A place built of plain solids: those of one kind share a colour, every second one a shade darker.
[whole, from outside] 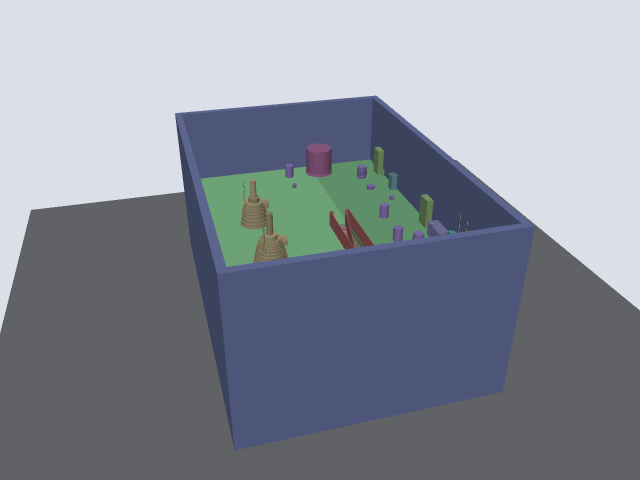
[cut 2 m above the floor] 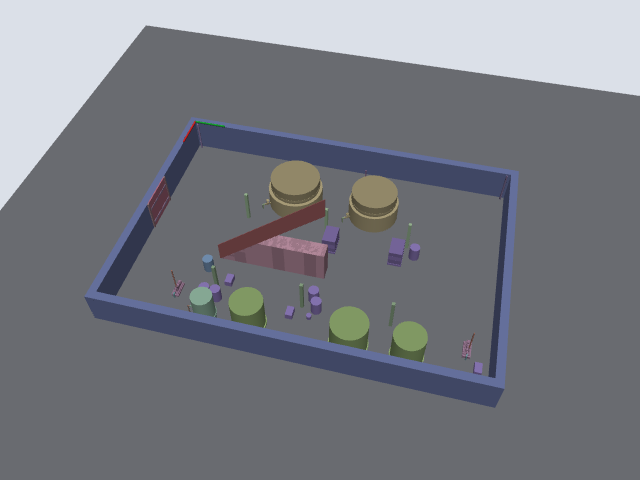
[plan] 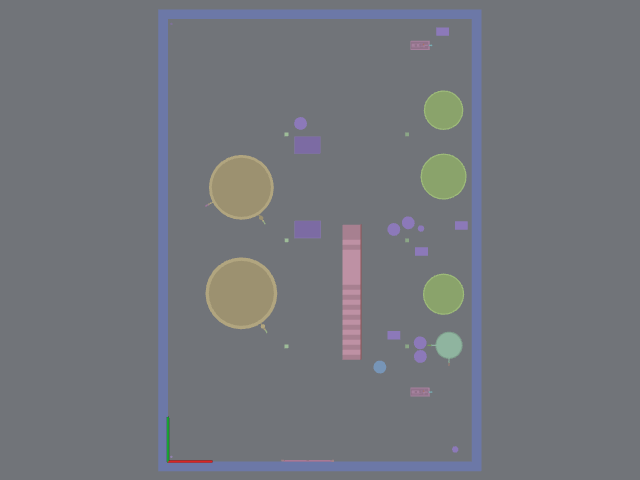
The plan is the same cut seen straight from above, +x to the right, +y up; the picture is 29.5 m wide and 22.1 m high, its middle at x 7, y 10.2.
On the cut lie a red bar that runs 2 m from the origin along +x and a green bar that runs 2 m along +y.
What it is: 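The still house of a malt distillery; one whitewashed hall 14.0 x 20.4 m, 10.4 m high, 2 copper pot stills in a row, an operating floor 5.49 m up, one steep steel stair free in the room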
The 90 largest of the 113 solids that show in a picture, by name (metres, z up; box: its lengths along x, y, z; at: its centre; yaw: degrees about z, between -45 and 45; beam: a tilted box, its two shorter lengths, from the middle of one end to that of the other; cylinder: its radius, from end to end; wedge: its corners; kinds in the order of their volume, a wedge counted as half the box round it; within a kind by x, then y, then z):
{
 "wall_1": {"box": [0.45, 21.27, 10.47], "at": [-0.23, 10.19, 5.18]},
 "wall_2": {"box": [14.89, 0.45, 10.47], "at": [7.0, -0.23, 5.18]},
 "wall_3": {"box": [14.89, 0.45, 10.47], "at": [7.0, 20.59, 5.18]},
 "wall_4": {"box": [0.45, 21.27, 10.47], "at": [14.21, 10.19, 5.18]},
 "upper_floor_1": {"box": [7.92, 20.39, 0.3], "at": [3.95, 10.19, 5.34]},
 "upper_floor_2": {"box": [1.14, 9.48, 0.3], "at": [8.47, 15.64, 5.34]},
 "upper_floor_3": {"box": [4.97, 20.39, 0.3], "at": [11.52, 10.19, 5.34]},
 "still_1": {"cylinder": 1.65, "from": [3.38, 7.75, -0.05], "to": [3.38, 7.75, 1.19]},
 "still_2": {"cylinder": 1.46, "from": [3.38, 7.75, 1.18], "to": [3.38, 7.75, 1.35]},
 "still_3": {"cylinder": 1.51, "from": [3.38, 7.75, 1.35], "to": [3.38, 7.75, 1.5]},
 "still_4": {"cylinder": 1.5, "from": [3.38, 7.75, 1.5], "to": [3.38, 7.75, 4.14]},
 "still_5": {"cylinder": 0.89, "from": [3.38, 7.75, 6.05], "to": [3.38, 7.75, 6.16]},
 "still_6": {"cylinder": 0.87, "from": [3.38, 7.75, 6.16], "to": [3.38, 7.75, 6.26]},
 "still_7": {"cylinder": 0.84, "from": [3.38, 7.75, 6.26], "to": [3.38, 7.75, 6.36]},
 "still_8": {"cylinder": 0.82, "from": [3.38, 7.75, 6.36], "to": [3.38, 7.75, 6.46]},
 "still_9": {"cylinder": 0.8, "from": [3.38, 7.75, 6.46], "to": [3.38, 7.75, 6.55]},
 "still_10": {"cylinder": 1.49, "from": [3.38, 12.62, -0.05], "to": [3.38, 12.62, 1.2]},
 "still_11": {"cylinder": 1.33, "from": [3.38, 12.62, 1.2], "to": [3.38, 12.62, 1.37]},
 "still_12": {"cylinder": 1.37, "from": [3.38, 12.62, 1.37], "to": [3.38, 12.62, 1.5]},
 "still_13": {"cylinder": 1.36, "from": [3.38, 12.62, 1.5], "to": [3.38, 12.62, 4.14]},
 "still_14": {"cylinder": 0.92, "from": [3.38, 12.62, 5.49], "to": [3.38, 12.62, 5.61]},
 "still_15": {"cylinder": 0.9, "from": [3.38, 12.62, 5.61], "to": [3.38, 12.62, 5.73]},
 "still_16": {"cylinder": 0.87, "from": [3.38, 12.62, 5.73], "to": [3.38, 12.62, 5.86]},
 "still_17": {"cylinder": 0.85, "from": [3.38, 12.62, 5.86], "to": [3.38, 12.62, 5.98]},
 "still_18": {"cylinder": 0.82, "from": [3.38, 12.62, 5.98], "to": [3.38, 12.62, 6.09]},
 "still_19": {"cylinder": 0.8, "from": [3.38, 12.62, 6.09], "to": [3.38, 12.62, 6.21]},
 "still_20": {"cylinder": 0.78, "from": [3.38, 12.62, 6.21], "to": [3.38, 12.62, 6.32]},
 "still_21": {"cylinder": 0.75, "from": [3.38, 12.62, 6.32], "to": [3.38, 12.62, 6.43]},
 "stair_steps_1": {"box": [0.88, 0.69, 0.44], "at": [8.47, 5.26, 0.17]},
 "stair_steps_2": {"box": [0.88, 0.69, 0.64], "at": [8.47, 5.5, 0.27]},
 "stair_steps_3": {"box": [0.88, 0.69, 0.83], "at": [8.47, 5.72, 0.37]},
 "stair_steps_4": {"box": [0.88, 0.69, 1.03], "at": [8.47, 5.96, 0.47]},
 "stair_steps_5": {"box": [0.88, 0.69, 1.23], "at": [8.47, 6.18, 0.56]},
 "stair_steps_6": {"box": [0.88, 0.69, 1.42], "at": [8.47, 6.42, 0.66]},
 "stair_steps_7": {"box": [0.88, 0.69, 1.62], "at": [8.47, 6.64, 0.76]},
 "stair_steps_8": {"box": [0.88, 0.69, 1.81], "at": [8.47, 6.88, 0.86]},
 "stair_steps_9": {"box": [0.88, 0.69, 2.01], "at": [8.47, 7.11, 0.95]},
 "stair_steps_10": {"box": [0.88, 0.69, 2.21], "at": [8.47, 7.33, 1.05]},
 "stair_steps_11": {"box": [0.88, 0.69, 2.4], "at": [8.47, 7.57, 1.15]},
 "stair_steps_12": {"box": [0.88, 0.69, 2.6], "at": [8.47, 7.79, 1.25]},
 "stair_steps_13": {"box": [0.88, 0.69, 2.79], "at": [8.47, 8.03, 1.35]},
 "stair_steps_14": {"box": [0.88, 0.69, 2.99], "at": [8.47, 8.26, 1.45]},
 "stair_steps_15": {"box": [0.88, 0.69, 3.19], "at": [8.47, 8.48, 1.54]},
 "stair_steps_16": {"box": [0.88, 0.69, 3.58], "at": [8.47, 8.95, 1.74]},
 "stair_steps_17": {"box": [0.88, 0.69, 3.77], "at": [8.47, 9.18, 1.84]},
 "stair_steps_18": {"box": [0.88, 0.69, 3.97], "at": [8.47, 9.4, 1.94]},
 "stair_steps_19": {"box": [0.88, 0.69, 4.17], "at": [8.47, 9.63, 2.03]},
 "stair_steps_20": {"box": [0.88, 0.69, 4.36], "at": [8.47, 9.87, 2.13]},
 "stair_steps_21": {"box": [0.88, 0.69, 4.56], "at": [8.47, 10.1, 2.23]},
 "stair_steps_22": {"box": [0.88, 0.69, 4.75], "at": [8.47, 10.32, 2.33]},
 "stair_steps_23": {"box": [0.88, 0.69, 4.95], "at": [8.47, 10.55, 2.42]},
 "stair_steps_24": {"box": [0.88, 0.45, 5.15], "at": [8.47, 10.66, 2.52]},
 "stair_steps_25": {"box": [0.88, 0.23, 5.34], "at": [8.47, 10.79, 2.62]},
 "receiver_1": {"cylinder": 0.95, "from": [12.69, 7.7, -0.05], "to": [12.69, 7.7, 0.14]},
 "receiver_2": {"cylinder": 0.89, "from": [12.69, 7.7, 0.14], "to": [12.69, 7.7, 2.37]},
 "receiver_3": {"cylinder": 1.06, "from": [12.69, 13.12, -0.05], "to": [12.69, 13.12, 0.14]},
 "receiver_4": {"cylinder": 1.0, "from": [12.69, 13.12, 0.14], "to": [12.69, 13.12, 2.21]},
 "receiver_5": {"cylinder": 0.91, "from": [12.69, 16.18, -0.05], "to": [12.69, 16.18, 0.14]},
 "receiver_6": {"cylinder": 0.85, "from": [12.69, 16.18, 0.14], "to": [12.69, 16.18, 2.32]},
 "charger_1": {"cylinder": 0.99, "from": [9.49, 19.17, 5.44], "to": [9.49, 19.17, 5.63]},
 "charger_2": {"cylinder": 0.93, "from": [9.49, 19.17, 5.63], "to": [9.49, 19.17, 7.39]},
 "condenser_1": {"cylinder": 0.58, "from": [12.94, 5.35, 0.5], "to": [12.94, 5.35, 3.81]},
 "piece_1": {"cylinder": 0.29, "from": [6.11, 15.57, -0.05], "to": [6.11, 15.57, 0.88]},
 "piece_2": {"box": [1.16, 0.77, 0.32], "at": [6.43, 10.69, 0.6]},
 "piece_3": {"box": [1.16, 0.77, 0.29], "at": [6.43, 10.69, 0.91]},
 "piece_4": {"box": [1.16, 0.77, 0.33], "at": [6.43, 14.56, 0.31]},
 "piece_5": {"box": [1.16, 0.77, 0.32], "at": [6.43, 14.56, 0.64]},
 "piece_6": {"box": [1.16, 0.77, 0.28], "at": [6.43, 14.56, 0.93]},
 "piece_7": {"cylinder": 0.29, "from": [7.17, 18.96, 5.44], "to": [7.17, 18.96, 6.37]},
 "piece_8": {"cylinder": 0.29, "from": [10.4, 10.68, -0.05], "to": [10.4, 10.68, 0.88]},
 "piece_9": {"cylinder": 0.29, "from": [11.07, 10.99, -0.05], "to": [11.07, 10.99, 0.88]},
 "piece_10": {"cylinder": 0.29, "from": [11.29, 8.03, 5.44], "to": [11.29, 8.03, 6.37]},
 "piece_11": {"cylinder": 0.29, "from": [11.59, 11.09, 5.44], "to": [11.59, 11.09, 6.37]},
 "piece_12": {"cylinder": 0.29, "from": [11.61, 5.46, -0.05], "to": [11.61, 5.46, 0.88]},
 "piece_13": {"cylinder": 0.29, "from": [11.62, 4.84, -0.05], "to": [11.62, 4.84, 0.88]},
 "cabinet_1": {"box": [0.42, 0.98, 1.9], "at": [13.72, 9.44, 6.39]},
 "cabinet_2": {"box": [0.42, 0.88, 1.9], "at": [13.72, 17.89, 6.39]},
 "column_1": {"box": [0.18, 0.18, 4.88], "at": [5.46, 5.3, 2.39]},
 "column_2": {"box": [0.18, 0.18, 4.88], "at": [5.46, 10.19, 2.39]},
 "column_3": {"box": [0.18, 0.18, 4.88], "at": [5.46, 15.06, 2.39]},
 "column_4": {"box": [0.18, 0.18, 4.88], "at": [11.01, 5.3, 2.39]},
 "column_5": {"box": [0.18, 0.18, 4.88], "at": [11.01, 10.19, 2.39]},
 "column_6": {"box": [0.18, 0.18, 4.88], "at": [11.01, 15.06, 2.39]},
 "bench_1": {"box": [0.6, 1.62, 0.89], "at": [13.6, 7.38, 5.88]},
 "stair_rail_1": {"wedge": [[8.87, 4.69, -0.05], [8.87, 4.69, 1.17], [8.87, 10.92, 5.26], [8.87, 10.92, 6.48], [8.91, 4.69, -0.05], [8.91, 4.69, 1.17], [8.91, 10.92, 5.26], [8.91, 10.92, 6.48]]},
 "well_rail_1": {"box": [0.04, 6.45, 1.05], "at": [7.88, 7.75, 5.96]},
 "well_rail_2": {"box": [0.04, 6.45, 1.05], "at": [9.06, 7.75, 5.96]},
 "loading_door_leaves_1": {"box": [2.2, 0.07, 2.75], "at": [6.43, 0.01, 1.32]},
 "foot_1": {"cylinder": 0.29, "from": [9.76, 4.35, -0.05], "to": [9.76, 4.35, 0.88]},
 "desk_1": {"box": [0.4, 0.56, 1.08], "at": [13.7, 14.95, 5.98]}
}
